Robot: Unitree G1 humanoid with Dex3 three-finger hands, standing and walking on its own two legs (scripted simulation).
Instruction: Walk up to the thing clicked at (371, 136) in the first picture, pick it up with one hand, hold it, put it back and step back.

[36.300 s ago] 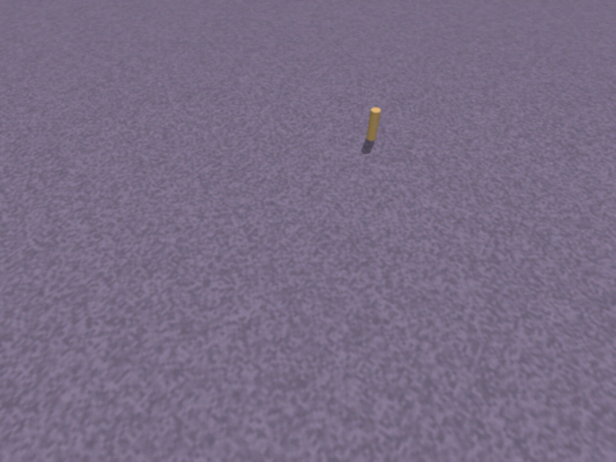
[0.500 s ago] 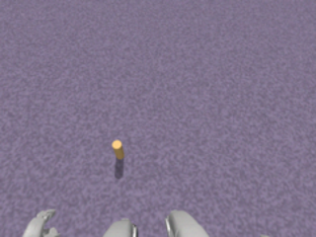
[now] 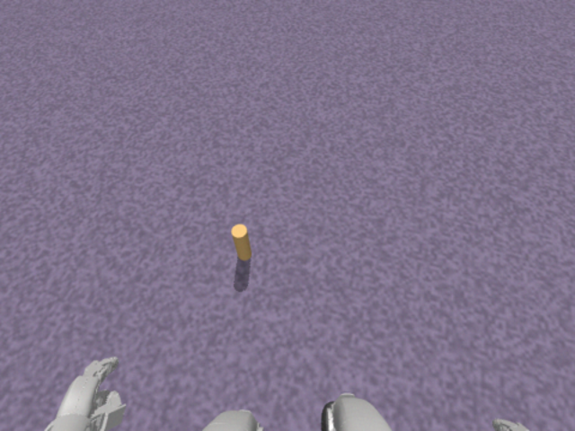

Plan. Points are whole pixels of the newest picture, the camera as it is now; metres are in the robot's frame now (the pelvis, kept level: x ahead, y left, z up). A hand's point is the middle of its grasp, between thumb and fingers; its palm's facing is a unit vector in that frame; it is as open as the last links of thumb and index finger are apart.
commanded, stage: step back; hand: left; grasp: from the side
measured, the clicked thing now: (242, 243) +0.73 +0.18 -0.66
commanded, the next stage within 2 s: none
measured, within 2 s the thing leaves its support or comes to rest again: neither
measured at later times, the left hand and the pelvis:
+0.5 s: hand out of the picture -0.12 +0.24 -0.14, palm faces -0.08 -0.91 -0.41, open 7.4 cm; pelvis -0.18 -0.03 +0.00, yaw -5 degrees
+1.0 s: hand out of the picture -0.23 +0.25 -0.14, palm faces +0.00 -0.93 -0.38, open 7.4 cm; pelvis -0.34 -0.02 +0.01, yaw +0 degrees
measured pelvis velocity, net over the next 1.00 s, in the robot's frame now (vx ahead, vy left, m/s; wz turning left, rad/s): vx -0.34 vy -0.02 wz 0.00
